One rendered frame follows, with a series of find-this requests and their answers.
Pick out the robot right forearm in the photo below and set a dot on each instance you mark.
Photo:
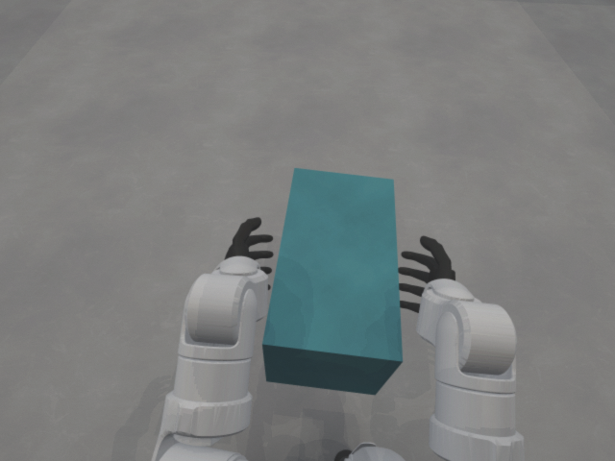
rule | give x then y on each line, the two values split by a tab
475	371

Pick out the right robot hand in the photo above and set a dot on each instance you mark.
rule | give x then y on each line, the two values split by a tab
440	268

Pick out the left robot hand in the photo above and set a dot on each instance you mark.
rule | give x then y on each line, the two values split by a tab
242	241

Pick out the robot right shin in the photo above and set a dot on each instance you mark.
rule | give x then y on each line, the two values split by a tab
362	445

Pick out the carton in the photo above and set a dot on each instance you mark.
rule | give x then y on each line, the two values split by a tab
334	318

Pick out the robot left forearm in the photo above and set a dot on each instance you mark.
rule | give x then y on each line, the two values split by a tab
210	399

